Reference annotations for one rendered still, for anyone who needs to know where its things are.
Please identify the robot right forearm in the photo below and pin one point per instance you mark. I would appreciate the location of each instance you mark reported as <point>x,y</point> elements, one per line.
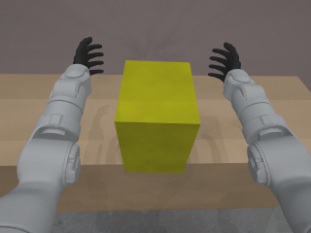
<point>255,112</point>

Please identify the pedestal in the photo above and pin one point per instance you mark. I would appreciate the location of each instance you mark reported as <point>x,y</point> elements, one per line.
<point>216,175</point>

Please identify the right robot upper arm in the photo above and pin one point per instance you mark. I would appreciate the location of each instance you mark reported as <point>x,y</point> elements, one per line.
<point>283,165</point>

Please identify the robot right hand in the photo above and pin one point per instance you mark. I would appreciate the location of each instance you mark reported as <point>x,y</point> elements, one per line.
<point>231,62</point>

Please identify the left robot upper arm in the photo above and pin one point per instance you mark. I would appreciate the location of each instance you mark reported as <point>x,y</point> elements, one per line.
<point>46,167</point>

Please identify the robot left hand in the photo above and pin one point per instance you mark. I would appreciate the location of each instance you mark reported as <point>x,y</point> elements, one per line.
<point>82,56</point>

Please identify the carton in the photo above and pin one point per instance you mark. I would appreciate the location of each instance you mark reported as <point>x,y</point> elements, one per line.
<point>157,117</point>

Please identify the robot left forearm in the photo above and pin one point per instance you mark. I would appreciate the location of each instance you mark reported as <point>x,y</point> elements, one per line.
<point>62,116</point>

